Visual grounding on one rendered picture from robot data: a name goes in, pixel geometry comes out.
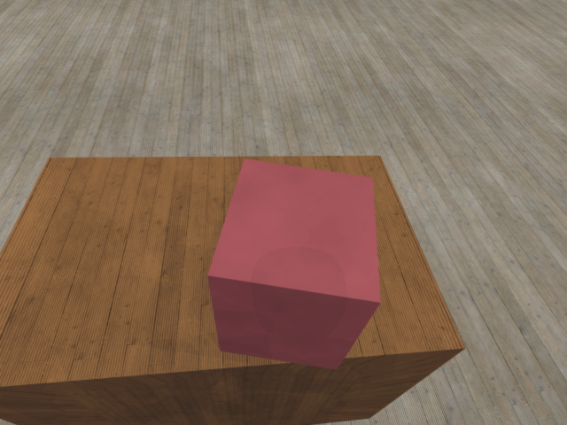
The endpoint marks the carton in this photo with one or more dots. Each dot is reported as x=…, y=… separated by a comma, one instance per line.
x=295, y=276

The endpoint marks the pedestal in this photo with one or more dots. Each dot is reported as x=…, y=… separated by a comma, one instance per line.
x=106, y=316

